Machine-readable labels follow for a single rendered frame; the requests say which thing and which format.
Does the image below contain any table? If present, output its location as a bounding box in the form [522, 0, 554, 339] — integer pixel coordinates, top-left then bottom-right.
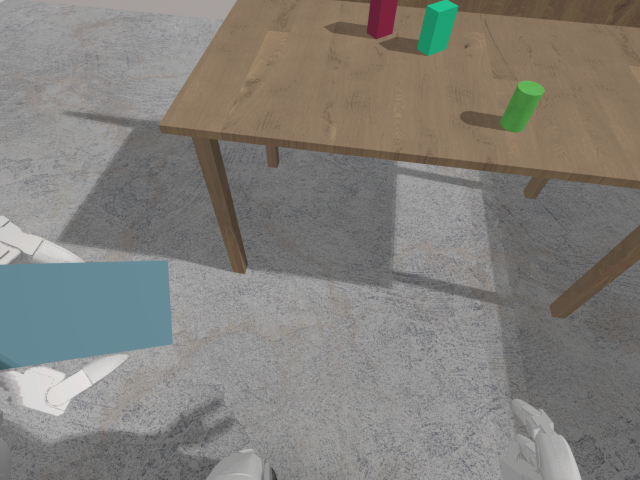
[158, 0, 640, 319]

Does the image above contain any sponge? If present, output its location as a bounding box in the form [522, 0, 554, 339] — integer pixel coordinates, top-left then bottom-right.
[0, 260, 173, 370]

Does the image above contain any right robot hand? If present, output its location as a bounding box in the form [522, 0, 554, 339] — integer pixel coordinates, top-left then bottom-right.
[500, 399, 581, 480]

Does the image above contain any left robot hand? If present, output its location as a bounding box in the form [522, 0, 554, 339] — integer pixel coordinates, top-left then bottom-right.
[0, 216, 129, 416]

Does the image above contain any robot left thigh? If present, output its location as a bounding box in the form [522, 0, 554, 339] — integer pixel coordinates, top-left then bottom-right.
[206, 453, 272, 480]

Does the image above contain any robot left shin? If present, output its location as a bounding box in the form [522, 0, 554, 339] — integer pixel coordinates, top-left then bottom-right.
[237, 449, 259, 457]

